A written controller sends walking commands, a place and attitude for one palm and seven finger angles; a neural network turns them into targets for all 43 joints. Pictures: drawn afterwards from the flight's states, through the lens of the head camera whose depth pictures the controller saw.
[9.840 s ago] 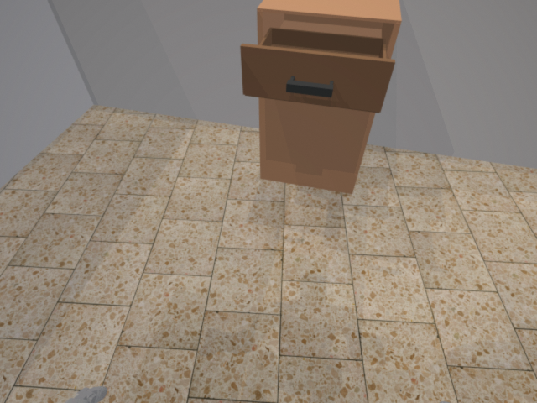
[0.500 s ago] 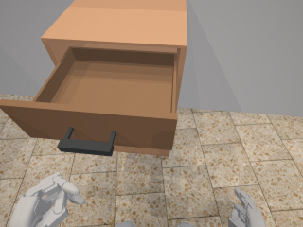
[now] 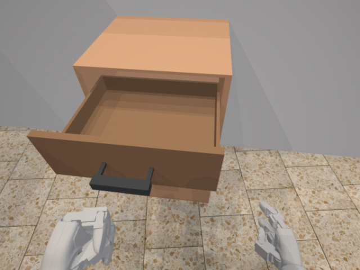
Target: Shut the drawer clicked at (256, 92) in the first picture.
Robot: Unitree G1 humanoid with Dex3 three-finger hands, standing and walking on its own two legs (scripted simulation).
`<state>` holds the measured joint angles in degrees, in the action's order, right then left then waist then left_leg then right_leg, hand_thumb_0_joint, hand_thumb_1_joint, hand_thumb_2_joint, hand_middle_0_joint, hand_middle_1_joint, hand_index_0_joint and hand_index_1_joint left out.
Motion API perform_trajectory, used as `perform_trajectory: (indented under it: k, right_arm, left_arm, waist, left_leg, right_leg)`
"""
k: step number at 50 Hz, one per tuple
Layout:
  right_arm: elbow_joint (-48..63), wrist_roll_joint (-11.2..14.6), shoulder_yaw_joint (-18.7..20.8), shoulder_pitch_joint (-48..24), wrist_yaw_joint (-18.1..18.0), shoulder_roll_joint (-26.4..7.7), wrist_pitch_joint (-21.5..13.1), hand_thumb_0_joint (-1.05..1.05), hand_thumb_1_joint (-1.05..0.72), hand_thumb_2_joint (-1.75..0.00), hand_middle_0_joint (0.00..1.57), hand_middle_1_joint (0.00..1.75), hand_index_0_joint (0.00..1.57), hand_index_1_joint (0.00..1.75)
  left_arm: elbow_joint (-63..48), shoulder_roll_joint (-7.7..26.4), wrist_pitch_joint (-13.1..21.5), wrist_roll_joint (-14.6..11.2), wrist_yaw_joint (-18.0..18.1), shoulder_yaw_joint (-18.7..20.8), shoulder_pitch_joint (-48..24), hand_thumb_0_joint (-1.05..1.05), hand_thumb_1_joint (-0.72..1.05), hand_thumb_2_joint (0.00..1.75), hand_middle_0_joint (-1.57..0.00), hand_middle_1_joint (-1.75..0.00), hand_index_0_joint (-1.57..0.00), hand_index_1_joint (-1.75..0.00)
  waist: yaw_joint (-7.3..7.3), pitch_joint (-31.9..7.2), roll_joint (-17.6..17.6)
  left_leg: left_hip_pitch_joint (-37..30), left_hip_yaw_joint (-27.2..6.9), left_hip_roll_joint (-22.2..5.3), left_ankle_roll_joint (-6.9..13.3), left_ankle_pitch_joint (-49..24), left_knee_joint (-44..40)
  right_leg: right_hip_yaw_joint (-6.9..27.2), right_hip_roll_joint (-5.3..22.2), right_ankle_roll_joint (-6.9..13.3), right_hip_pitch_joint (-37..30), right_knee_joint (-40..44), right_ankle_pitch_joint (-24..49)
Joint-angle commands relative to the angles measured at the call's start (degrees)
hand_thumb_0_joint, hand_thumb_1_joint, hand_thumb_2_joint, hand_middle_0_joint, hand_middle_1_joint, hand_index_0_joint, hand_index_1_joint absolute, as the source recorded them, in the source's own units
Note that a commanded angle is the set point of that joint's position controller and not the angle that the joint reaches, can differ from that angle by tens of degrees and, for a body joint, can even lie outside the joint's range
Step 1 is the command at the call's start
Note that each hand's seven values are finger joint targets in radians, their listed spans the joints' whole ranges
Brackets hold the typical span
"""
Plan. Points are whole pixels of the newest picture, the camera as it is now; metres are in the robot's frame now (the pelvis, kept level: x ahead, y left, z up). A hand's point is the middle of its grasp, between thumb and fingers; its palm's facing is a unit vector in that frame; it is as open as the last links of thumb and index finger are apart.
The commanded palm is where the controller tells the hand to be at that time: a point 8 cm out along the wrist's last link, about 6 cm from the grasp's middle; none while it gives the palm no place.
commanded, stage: raise the hand and make a fist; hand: left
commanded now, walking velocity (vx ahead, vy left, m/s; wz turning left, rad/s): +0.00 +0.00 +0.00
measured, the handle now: (124, 176) +0.32 +0.17 +0.03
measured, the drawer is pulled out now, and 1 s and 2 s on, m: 0.29 0.29 0.29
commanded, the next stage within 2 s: bring the fist close to the handle in 0.50 s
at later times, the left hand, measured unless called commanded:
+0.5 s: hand (103, 238) +0.15 +0.14 +0.13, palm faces +0.01 -1.00 -0.09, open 3.3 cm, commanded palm +0.10 +0.19 +0.13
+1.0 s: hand (116, 237) +0.17 +0.13 +0.09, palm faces -0.03 -1.00 -0.06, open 3.3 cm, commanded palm +0.13 +0.19 +0.09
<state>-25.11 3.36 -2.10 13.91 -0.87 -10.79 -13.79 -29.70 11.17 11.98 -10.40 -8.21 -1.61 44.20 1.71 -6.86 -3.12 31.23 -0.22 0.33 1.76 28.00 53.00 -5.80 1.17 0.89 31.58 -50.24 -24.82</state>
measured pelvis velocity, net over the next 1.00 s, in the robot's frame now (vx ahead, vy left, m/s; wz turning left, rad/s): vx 0.00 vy -0.03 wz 0.01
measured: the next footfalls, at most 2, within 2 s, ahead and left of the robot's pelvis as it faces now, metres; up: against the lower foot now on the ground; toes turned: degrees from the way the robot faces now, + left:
none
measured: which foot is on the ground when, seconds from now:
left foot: down 0.00-1.00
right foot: down 0.00-1.00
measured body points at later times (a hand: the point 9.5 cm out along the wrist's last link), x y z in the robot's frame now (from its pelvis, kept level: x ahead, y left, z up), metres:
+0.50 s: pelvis +0.02 -0.01 +0.01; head +0.02 -0.03 +0.46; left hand +0.14 +0.19 +0.14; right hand +0.22 -0.23 -0.04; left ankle -0.01 +0.10 -0.69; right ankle +0.01 -0.11 -0.69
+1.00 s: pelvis +0.00 -0.03 +0.00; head +0.02 -0.04 +0.45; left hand +0.16 +0.18 +0.10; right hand +0.18 -0.26 -0.06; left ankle -0.01 +0.10 -0.69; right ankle +0.01 -0.11 -0.69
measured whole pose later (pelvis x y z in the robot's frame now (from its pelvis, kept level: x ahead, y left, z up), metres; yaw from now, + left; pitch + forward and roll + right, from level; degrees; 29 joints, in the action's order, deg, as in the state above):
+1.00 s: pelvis +0.00 -0.03 +0.00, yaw +1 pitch +7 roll -1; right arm -30.3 3.2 -0.3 14.2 -2.2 -13.4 -15.4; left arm -17.7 11.5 17.6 -13.7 -12.5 3.9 36.8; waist 0.2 -5.3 -2.8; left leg 32.4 -1.6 -0.6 -0.4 26.6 51.7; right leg -7.1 0.2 3.0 33.0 -49.8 -24.3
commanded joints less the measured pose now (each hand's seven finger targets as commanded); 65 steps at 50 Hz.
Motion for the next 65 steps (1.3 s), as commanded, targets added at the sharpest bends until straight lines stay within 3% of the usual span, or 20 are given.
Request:
perform_trajectory:
  k: [1, 9, 11, 13, 15, 21, 26, 30, 33, 37, 38, 41, 43, 46, 48, 53, 54, 58, 61, 65]
  right_arm:
    - [9.20, 0.12, 3.11, -5.01, -0.27, -6.74, -3.12, 0.00, -0.90, -0.90, 0.20, 0.30, 0.20, 0.30]
    - [8.54, 0.70, 3.01, -6.04, -0.76, -7.10, -4.01, 0.00, -0.90, -0.90, 0.20, 0.30, 0.20, 0.30]
    - [8.25, 0.61, 3.04, -6.13, -0.99, -6.95, -4.09, 0.00, -0.90, -0.90, 0.20, 0.30, 0.20, 0.30]
    - [8.02, 0.50, 3.34, -6.20, -1.05, -6.73, -4.29, 0.00, -0.90, -0.90, 0.20, 0.30, 0.20, 0.30]
    - [7.97, 0.42, 3.46, -5.65, -0.62, -6.09, -4.67, 0.00, -0.90, -0.90, 0.20, 0.30, 0.20, 0.30]
    - [6.71, 0.44, 3.88, -5.68, -0.37, -6.44, -5.37, 0.00, -0.90, -0.90, 0.20, 0.30, 0.20, 0.30]
    - [7.10, 0.62, 3.79, -6.14, -0.77, -7.07, -5.83, 0.00, -0.90, -0.90, 0.20, 0.30, 0.20, 0.30]
    - [7.12, 0.62, 3.70, -6.57, -0.99, -6.57, -5.92, 0.00, -0.90, -0.90, 0.20, 0.30, 0.20, 0.30]
    - [6.12, 0.38, 3.84, -6.57, -1.18, -6.67, -5.50, 0.00, -0.90, -0.90, 0.20, 0.30, 0.20, 0.30]
    - [5.68, 0.12, 3.66, -6.27, -1.61, -7.26, -5.06, 0.00, -0.90, -0.90, 0.20, 0.30, 0.20, 0.30]
    - [5.56, 0.09, 3.73, -6.50, -1.66, -7.54, -5.11, 0.00, -0.90, -0.90, 0.20, 0.30, 0.20, 0.30]
    - [5.65, -0.02, 3.70, -5.86, -1.62, -7.61, -5.42, 0.00, -0.90, -0.90, 0.20, 0.30, 0.20, 0.30]
    - [5.02, -0.15, 3.78, -5.83, -1.70, -7.92, -5.32, 0.00, -0.90, -0.90, 0.20, 0.30, 0.20, 0.30]
    - [4.86, -0.22, 3.77, -5.47, -1.64, -8.12, -5.39, 0.00, -0.90, -0.90, 0.20, 0.30, 0.20, 0.30]
    - [4.72, -0.26, 4.01, -5.95, -1.48, -8.14, -5.36, 0.00, -0.90, -0.90, 0.20, 0.30, 0.20, 0.30]
    - [4.50, -0.56, 4.58, -5.81, -1.50, -8.41, -4.12, 0.00, -0.90, -0.90, 0.20, 0.30, 0.20, 0.30]
    - [4.83, -0.64, 4.53, -5.54, -1.47, -8.44, -3.95, 0.00, -0.90, -0.90, 0.20, 0.30, 0.20, 0.30]
    - [4.49, -0.97, 4.92, -5.41, -1.36, -8.42, -3.12, 0.00, -0.90, -0.90, 0.20, 0.30, 0.20, 0.30]
    - [4.70, -1.06, 4.65, -4.70, -1.11, -8.52, -2.97, 0.00, -0.90, -0.90, 0.20, 0.30, 0.20, 0.30]
    - [4.50, -1.29, 4.77, -4.33, -1.01, -8.96, -2.56, 0.00, -0.90, -0.90, 0.20, 0.30, 0.20, 0.30]
  left_arm:
    - [-15.40, 3.30, 3.40, -0.87, 1.08, 4.64, 1.55, 0.00, 0.90, 0.90, -1.40, -1.60, -1.40, -1.60]
    - [-13.44, 2.15, 0.20, -1.58, -1.89, 3.63, 4.12, 0.00, 0.90, 0.90, -1.40, -1.60, -1.40, -1.60]
    - [-13.42, 3.55, 0.11, -1.74, -1.86, 5.45, 4.37, 0.00, 0.90, 0.90, -1.40, -1.60, -1.40, -1.60]
    - [-14.92, 5.01, 0.98, -1.34, -1.17, 7.19, 4.60, 0.00, 0.90, 0.90, -1.40, -1.60, -1.40, -1.60]
    - [-16.60, 4.22, 2.22, -1.48, -0.74, 6.92, 6.47, 0.00, 0.90, 0.90, -1.40, -1.60, -1.40, -1.60]
    - [-14.31, 4.01, 5.28, -2.77, -1.59, 7.68, 7.68, 0.00, 0.90, 0.90, -1.40, -1.60, -1.40, -1.60]
    - [-12.36, 3.56, 4.82, -2.88, -3.56, 5.93, 5.68, 0.00, 0.90, 0.90, -1.40, -1.60, -1.40, -1.60]
    - [-13.26, 4.85, 4.84, -2.62, -3.18, 7.67, 6.28, 0.00, 0.90, 0.90, -1.40, -1.60, -1.40, -1.60]
    - [-9.62, 4.38, 5.26, -3.04, -2.82, 8.42, 4.36, 0.00, 0.90, 0.90, -1.40, -1.60, -1.40, -1.60]
    - [-5.39, 4.22, 6.87, -3.65, -3.41, 8.46, -0.09, 0.00, 0.90, 0.90, -1.40, -1.60, -1.40, -1.60]
    - [-5.26, 4.88, 7.36, -3.48, -3.52, 8.84, -1.03, 0.00, 0.90, 0.90, -1.40, -1.60, -1.40, -1.60]
    - [-4.47, 4.83, 8.56, -3.70, -4.17, 8.25, -3.38, 0.00, 0.90, 0.90, -1.40, -1.60, -1.40, -1.60]
    - [-2.75, 6.44, 9.15, -3.83, -4.20, 9.91, -5.63, 0.00, 0.90, 0.90, -1.40, -1.60, -1.40, -1.60]
    - [-1.53, 4.79, 9.97, -4.03, -4.44, 8.39, -7.89, 0.00, 0.90, 0.90, -1.40, -1.60, -1.40, -1.60]
    - [0.29, 4.49, 9.81, -4.11, -4.20, 8.86, -6.69, 0.00, 0.90, 0.90, -1.40, -1.60, -1.40, -1.60]
    - [4.92, 4.64, 9.17, -3.39, -3.21, 9.33, -7.75, 0.00, 0.90, 0.90, -1.40, -1.60, -1.40, -1.60]
    - [4.26, 3.54, 9.47, -3.40, -3.18, 8.21, -8.19, 0.00, 0.90, 0.90, -1.40, -1.60, -1.40, -1.60]
    - [4.91, 5.41, 11.09, -2.81, -2.29, 10.31, -8.49, 0.00, 0.90, 0.90, -1.40, -1.60, -1.40, -1.60]
    - [4.08, 3.58, 12.94, -2.71, -2.25, 7.61, -12.11, 0.00, 0.90, 0.90, -1.40, -1.60, -1.40, -1.60]
    - [7.20, 2.96, 13.99, -2.45, -2.19, 6.77, -12.53, 0.00, 0.90, 0.90, -1.40, -1.60, -1.40, -1.60]
  waist:
    - [-0.54, -3.66, 1.20]
    - [-0.65, -1.57, 4.92]
    - [-0.20, -1.37, 4.06]
    - [0.46, -2.59, 2.19]
    - [0.67, -4.28, 0.35]
    - [0.04, -3.33, 2.28]
    - [-0.83, -1.63, 3.59]
    - [0.01, -2.29, 3.50]
    - [-0.63, -1.14, 5.00]
    - [-1.53, 1.25, 5.50]
    - [-1.39, 0.76, 3.75]
    - [-1.80, -1.07, 2.80]
    - [-1.95, -1.83, 4.14]
    - [-2.38, -2.82, 2.94]
    - [-1.72, -4.14, 2.52]
    - [-1.80, -3.69, 6.15]
    - [-1.93, -4.05, 5.40]
    - [-1.31, -6.28, 4.47]
    - [-2.58, -6.50, 1.69]
    - [-3.15, -6.65, 2.41]
  left_leg:
    - [-2.67, -2.60, -1.18, -0.24, -14.28, -11.35]
    - [-3.06, -2.11, -0.83, -0.09, -16.86, -11.83]
    - [-3.00, -1.90, -0.60, -0.13, -17.04, -11.91]
    - [-3.83, -1.68, -0.45, -0.19, -18.72, -11.80]
    - [-5.05, -1.45, -0.52, -0.28, -21.19, -11.43]
    - [-4.33, -1.23, -0.29, -0.34, -21.42, -10.45]
    - [-3.36, -1.21, 0.00, 0.05, -17.56, -10.44]
    - [-3.50, -1.13, 0.09, 0.10, -16.99, -10.79]
    - [-2.22, -1.14, 0.20, 0.04, -16.02, -10.04]
    - [0.42, -0.98, 0.54, -0.06, -11.35, -9.13]
    - [0.22, -0.86, 0.59, -0.02, -11.20, -8.84]
    - [0.53, -0.75, 0.70, 0.04, -10.62, -7.99]
    - [1.52, -0.94, 0.68, 0.05, -10.33, -7.50]
    - [1.38, -1.00, 0.80, 0.07, -10.67, -7.34]
    - [1.54, -0.99, 0.83, -0.01, -11.99, -7.39]
    - [3.85, -0.94, 0.75, -0.08, -12.03, -6.97]
    - [3.74, -0.79, 0.83, -0.05, -12.08, -7.00]
    - [4.46, -0.77, 0.73, -0.16, -13.98, -6.13]
    - [4.17, -0.86, 0.66, -0.20, -13.47, -5.26]
    - [6.04, -1.42, 0.38, -0.38, -12.76, -3.82]
  right_leg:
    - [0.06, -1.46, 0.41, -4.81, 7.26, 8.63]
    - [0.54, -1.21, -0.02, -7.19, 9.20, 13.34]
    - [0.96, -1.14, 0.06, -7.74, 9.58, 13.86]
    - [0.99, -1.16, 0.29, -8.83, 9.20, 15.17]
    - [0.78, -1.06, 0.32, -9.08, 8.67, 17.09]
    - [1.27, -1.24, 0.18, -8.78, 9.07, 19.21]
    - [2.50, -0.90, -0.09, -7.76, 10.57, 15.97]
    - [2.89, -0.75, 0.13, -8.65, 10.88, 14.58]
    - [3.24, -0.87, -0.08, -7.63, 11.23, 13.93]
    - [5.17, -0.30, -0.32, -5.06, 12.79, 6.36]
    - [5.61, -0.27, -0.15, -5.02, 12.95, 5.69]
    - [6.44, 0.27, -0.27, -4.75, 12.93, 4.13]
    - [7.04, 0.37, -0.34, -4.93, 13.15, 3.08]
    - [6.33, 0.46, -0.31, -4.41, 12.03, 3.86]
    - [5.86, 0.38, -0.14, -5.33, 11.14, 6.13]
    - [5.67, 0.41, -0.38, -4.57, 10.15, 6.80]
    - [5.56, 0.42, -0.39, -4.34, 9.71, 7.17]
    - [4.95, 0.07, 0.02, -4.74, 7.31, 10.45]
    - [4.08, -0.29, 0.16, -1.73, 5.56, 9.85]
    - [3.30, -0.59, 0.29, 0.94, 3.47, 8.96]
